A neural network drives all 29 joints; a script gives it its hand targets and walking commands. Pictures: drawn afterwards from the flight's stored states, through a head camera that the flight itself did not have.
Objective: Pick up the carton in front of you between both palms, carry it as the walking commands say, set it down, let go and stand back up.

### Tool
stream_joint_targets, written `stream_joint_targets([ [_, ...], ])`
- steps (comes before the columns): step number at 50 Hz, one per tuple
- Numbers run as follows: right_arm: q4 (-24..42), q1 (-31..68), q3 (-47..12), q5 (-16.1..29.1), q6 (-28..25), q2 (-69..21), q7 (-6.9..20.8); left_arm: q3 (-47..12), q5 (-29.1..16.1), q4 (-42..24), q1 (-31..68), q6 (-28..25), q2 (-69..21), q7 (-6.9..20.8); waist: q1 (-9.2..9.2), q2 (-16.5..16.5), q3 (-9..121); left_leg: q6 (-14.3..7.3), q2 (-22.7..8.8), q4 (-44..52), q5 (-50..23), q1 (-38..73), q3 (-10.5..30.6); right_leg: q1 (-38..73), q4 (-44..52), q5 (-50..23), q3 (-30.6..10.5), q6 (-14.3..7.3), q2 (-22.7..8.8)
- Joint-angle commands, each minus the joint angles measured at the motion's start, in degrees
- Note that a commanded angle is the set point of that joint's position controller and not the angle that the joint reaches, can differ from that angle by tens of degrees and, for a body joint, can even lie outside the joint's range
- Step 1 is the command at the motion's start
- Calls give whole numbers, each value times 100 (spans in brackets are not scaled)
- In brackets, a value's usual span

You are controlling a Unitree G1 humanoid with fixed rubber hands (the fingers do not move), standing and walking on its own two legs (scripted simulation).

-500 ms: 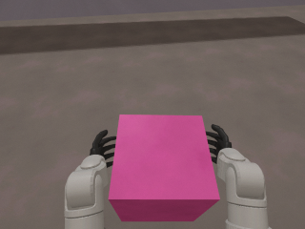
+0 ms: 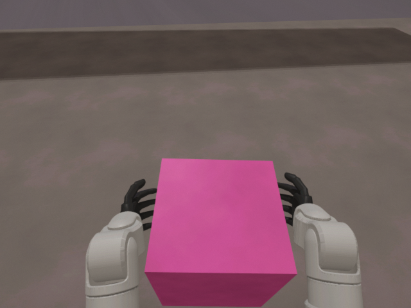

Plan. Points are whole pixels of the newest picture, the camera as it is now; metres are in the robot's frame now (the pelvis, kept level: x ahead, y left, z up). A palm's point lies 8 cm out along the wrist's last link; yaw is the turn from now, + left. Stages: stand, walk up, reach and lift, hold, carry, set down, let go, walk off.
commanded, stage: carry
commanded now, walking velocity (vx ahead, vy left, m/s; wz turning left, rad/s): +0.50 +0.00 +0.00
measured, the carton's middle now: (214, 237) +0.27 +0.00 +0.01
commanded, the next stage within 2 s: none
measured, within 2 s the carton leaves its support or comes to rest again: neither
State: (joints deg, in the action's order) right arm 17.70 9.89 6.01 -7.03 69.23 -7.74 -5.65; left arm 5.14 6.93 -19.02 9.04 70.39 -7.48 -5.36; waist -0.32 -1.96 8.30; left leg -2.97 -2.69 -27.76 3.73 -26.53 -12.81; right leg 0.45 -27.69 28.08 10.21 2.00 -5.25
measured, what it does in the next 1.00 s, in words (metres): walks ahead: right foot, then left foot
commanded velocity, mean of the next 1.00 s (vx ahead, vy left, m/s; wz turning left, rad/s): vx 0.28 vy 0.00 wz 0.00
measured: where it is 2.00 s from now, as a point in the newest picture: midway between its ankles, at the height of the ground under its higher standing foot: (215, 262)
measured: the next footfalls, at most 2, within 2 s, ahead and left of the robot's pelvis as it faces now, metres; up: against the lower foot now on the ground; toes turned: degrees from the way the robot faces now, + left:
right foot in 0.44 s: +0.43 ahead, -0.13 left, +0.00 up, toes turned -12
left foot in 0.84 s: +0.66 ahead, +0.08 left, +0.00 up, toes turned -11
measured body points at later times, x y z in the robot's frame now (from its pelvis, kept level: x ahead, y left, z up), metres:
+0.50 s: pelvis +0.31 -0.03 +0.00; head +0.29 -0.05 +0.45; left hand +0.58 +0.12 +0.09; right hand +0.59 -0.18 +0.08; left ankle +0.13 +0.09 -0.68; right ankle +0.40 -0.12 -0.72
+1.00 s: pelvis +0.56 -0.01 +0.02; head +0.57 +0.00 +0.47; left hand +0.84 +0.14 +0.08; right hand +0.84 -0.16 +0.09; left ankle +0.62 +0.07 -0.72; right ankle +0.48 -0.13 -0.72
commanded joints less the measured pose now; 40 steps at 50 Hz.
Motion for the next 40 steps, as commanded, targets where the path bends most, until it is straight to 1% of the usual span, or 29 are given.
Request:
stream_joint_targets([
  [1,-181,2249,-3840,2260,70,-4950,1529,-3981,-2349,-342,2746,61,-4838,1498,203,2070,1668,-990,-2190,1303,1038,4466,3980,-3628,-3614,-434,-11,56,578],
  [2,-134,2223,-3850,2353,37,-5110,1544,-4018,-2376,-265,2797,37,-4956,1517,168,1813,1583,-1104,-2240,1352,328,4310,3984,-4121,-4404,7,-709,-111,349],
  [3,-28,2333,-3908,2401,-9,-5322,1554,-4034,-2425,-278,2887,-19,-5129,1540,194,1374,1516,-1041,-2064,1226,-349,4007,3398,-4215,-4633,-86,-886,-250,144],
  [4,76,2439,-3958,2441,-56,-5502,1564,-4074,-2443,-314,2917,-84,-5301,1552,177,733,1500,-860,-1980,1196,-478,3712,2957,-4169,-4436,-429,-1015,-312,-86],
  [5,196,2584,-4022,2499,-100,-5635,1567,-4103,-2455,-332,2932,-140,-5448,1554,132,465,1407,-650,-1864,1337,-470,3275,2540,-3938,-4008,-748,-1051,-315,-228],
  [6,330,2684,-4076,2548,-129,-5688,1570,-4112,-2462,-364,2911,-185,-5552,1542,103,523,1412,-517,-1756,1487,-170,3012,2167,-3699,-3643,-953,-995,-292,-267],
  [7,416,2694,-4113,2590,-146,-5696,1576,-4110,-2447,-403,2838,-225,-5590,1519,97,642,1386,-475,-1671,1601,27,2872,1903,-3565,-3326,-1082,-865,-266,-214],
  [10,583,2545,-4152,2648,-151,-5545,1603,-4125,-2332,-523,2619,-285,-5539,1428,106,872,1184,-541,-1523,1903,339,2775,1391,-3553,-2247,-1434,-593,-127,-171],
  [12,682,2477,-4150,2648,-119,-5375,1605,-4110,-2289,-625,2540,-260,-5410,1382,114,890,969,-517,-1373,1924,87,2810,1089,-3523,-1435,-1776,-406,-66,-120],
  [14,663,2325,-4098,2586,-54,-5188,1590,-4076,-2254,-634,2409,-189,-5254,1364,127,969,783,-443,-1267,1856,-361,2842,834,-3375,-836,-2090,-199,-79,-31],
  [16,548,2170,-4029,2479,16,-5032,1572,-4045,-2254,-577,2337,-103,-5093,1380,151,1032,638,-353,-1187,1757,-662,2909,643,-3216,-438,-2392,-17,-105,77],
  [18,409,2106,-3963,2380,76,-4923,1557,-4012,-2277,-496,2344,-24,-4973,1417,160,1087,463,-259,-1151,1598,-809,2981,559,-3058,-141,-2490,92,-169,108],
  [20,294,2156,-3936,2325,122,-4875,1548,-3961,-2288,-395,2373,33,-4915,1457,115,1072,399,-142,-1113,1136,-998,2897,416,-2525,138,-2336,278,-259,202],
  [21,255,2211,-3938,2310,142,-4868,1545,-3925,-2284,-310,2349,49,-4910,1474,36,919,518,-25,-950,481,-1220,2635,153,-1809,348,-2177,514,-296,390],
  [22,220,2211,-3944,2293,159,-4845,1538,-3876,-2289,-205,2328,59,-4893,1491,-12,681,828,136,-762,-441,-1340,2051,-38,-691,254,-1867,476,-346,405],
  [23,250,2295,-3957,2303,190,-4786,1537,-3813,-2265,-112,2247,60,-4842,1501,-131,-179,1136,387,-456,-1917,-293,1004,-85,298,692,-1259,-1165,-582,-662],
  [24,355,2497,-4039,2364,225,-4900,1531,-3766,-2221,87,2302,8,-4877,1526,-146,-1696,1453,589,258,-3498,1859,-787,200,1530,1313,-1037,-3546,-1363,-1946],
  [25,325,2623,-4069,2399,193,-4974,1552,-3782,-2311,57,2356,-39,-5085,1544,-97,-1543,1353,408,94,-4320,2434,-1358,959,1372,1471,-1843,-3817,-1503,-2048],
  [26,342,2732,-4120,2461,142,-5170,1570,-3820,-2357,-47,2477,-88,-5295,1557,-77,-1081,1324,260,-180,-4586,2332,-1421,1170,1130,1297,-2479,-3164,-1443,-1876],
  [27,385,2828,-4165,2493,71,-5331,1578,-3874,-2406,-125,2594,-142,-5481,1568,-64,-469,1344,201,-390,-4472,2014,-1385,1241,862,1238,-2683,-2665,-1305,-1758],
  [28,397,2865,-4211,2528,9,-5497,1577,-3932,-2460,-236,2758,-191,-5611,1574,-33,-168,1269,194,-547,-4066,1662,-1206,1286,501,1362,-2672,-2232,-1114,-1640],
  [29,415,2845,-4242,2535,-43,-5629,1566,-3972,-2497,-348,2857,-228,-5687,1576,-15,-193,1281,206,-589,-3681,1395,-953,1256,244,1504,-2444,-1847,-970,-1514],
  [30,446,2769,-4256,2520,-87,-5682,1545,-4006,-2531,-441,2858,-255,-5713,1582,-23,-309,1249,240,-501,-3320,1276,-816,1086,147,1568,-2713,-1494,-922,-1425],
  [33,465,2395,-4246,2386,-174,-5670,1458,-4033,-2556,-603,2611,-282,-5588,1600,-17,-488,1145,378,-270,-2160,1132,-619,692,184,1439,-4141,-693,-918,-1207],
  [34,498,2297,-4244,2356,-183,-5625,1433,-4030,-2547,-647,2527,-280,-5518,1603,-16,-551,1107,397,-199,-1716,999,-519,576,224,1310,-4585,-444,-872,-1091],
  [35,559,2246,-4244,2344,-181,-5566,1411,-4019,-2537,-696,2460,-271,-5437,1603,-17,-633,1064,400,-117,-1296,852,-399,459,242,1185,-4987,-241,-824,-995],
  [37,718,2251,-4247,2366,-130,-5413,1385,-3980,-2486,-770,2342,-227,-5261,1588,-40,-790,1032,403,67,-716,304,-107,270,264,1020,-5609,-1,-711,-906],
  [38,759,2249,-4241,2379,-84,-5323,1387,-3947,-2436,-755,2257,-194,-5184,1574,-59,-805,1030,411,121,-468,47,42,225,296,928,-5659,71,-652,-863],
  [40,755,2225,-4203,2393,14,-5182,1417,-3879,-2341,-689,2182,-128,-5061,1547,-67,-703,989,432,169,190,-608,573,78,240,552,-5263,237,-509,-708],
])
